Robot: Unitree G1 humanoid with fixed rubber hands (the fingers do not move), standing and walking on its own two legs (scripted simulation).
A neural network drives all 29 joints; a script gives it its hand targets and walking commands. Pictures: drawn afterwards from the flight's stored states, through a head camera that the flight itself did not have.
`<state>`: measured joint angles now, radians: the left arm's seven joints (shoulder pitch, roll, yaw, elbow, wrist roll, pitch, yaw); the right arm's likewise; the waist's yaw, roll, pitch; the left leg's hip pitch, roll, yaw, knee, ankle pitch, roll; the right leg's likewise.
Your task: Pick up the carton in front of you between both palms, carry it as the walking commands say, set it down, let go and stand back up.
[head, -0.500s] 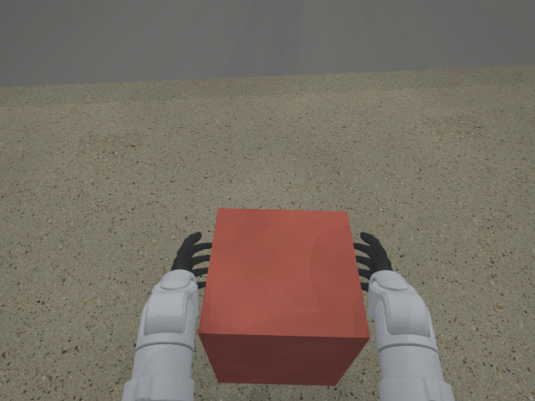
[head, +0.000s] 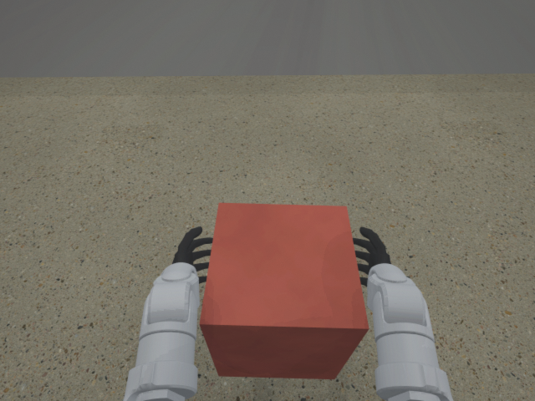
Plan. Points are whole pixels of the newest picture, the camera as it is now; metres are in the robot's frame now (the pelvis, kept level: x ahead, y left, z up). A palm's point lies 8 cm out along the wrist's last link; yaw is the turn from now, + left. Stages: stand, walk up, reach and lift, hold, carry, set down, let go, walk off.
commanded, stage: set down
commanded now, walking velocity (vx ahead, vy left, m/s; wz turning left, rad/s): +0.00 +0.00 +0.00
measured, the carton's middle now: (279, 295) +0.30 +0.00 -0.03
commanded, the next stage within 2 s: none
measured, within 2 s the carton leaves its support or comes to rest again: neither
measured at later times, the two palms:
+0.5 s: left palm (215, 286) +0.36 +0.13 -0.12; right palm (363, 294) +0.35 -0.17 -0.11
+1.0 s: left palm (230, 296) +0.42 +0.12 -0.27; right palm (351, 308) +0.39 -0.18 -0.26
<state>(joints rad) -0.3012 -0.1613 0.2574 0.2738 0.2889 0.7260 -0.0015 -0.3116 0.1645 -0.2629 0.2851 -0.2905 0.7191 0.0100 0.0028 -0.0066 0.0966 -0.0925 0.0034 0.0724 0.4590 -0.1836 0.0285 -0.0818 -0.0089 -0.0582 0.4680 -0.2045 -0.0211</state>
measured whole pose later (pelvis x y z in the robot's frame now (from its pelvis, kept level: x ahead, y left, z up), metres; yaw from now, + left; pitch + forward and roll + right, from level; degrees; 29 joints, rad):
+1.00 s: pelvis -0.02 +0.01 -0.18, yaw -1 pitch +39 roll +0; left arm -0.81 -0.06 0.39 0.71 0.22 0.21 0.06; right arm -0.76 0.07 -0.47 0.63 -0.20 0.22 -0.04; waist -0.05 0.02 -0.17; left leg -1.67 -0.05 0.02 1.45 -0.47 0.04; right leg -1.65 0.03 0.00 1.45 -0.49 -0.01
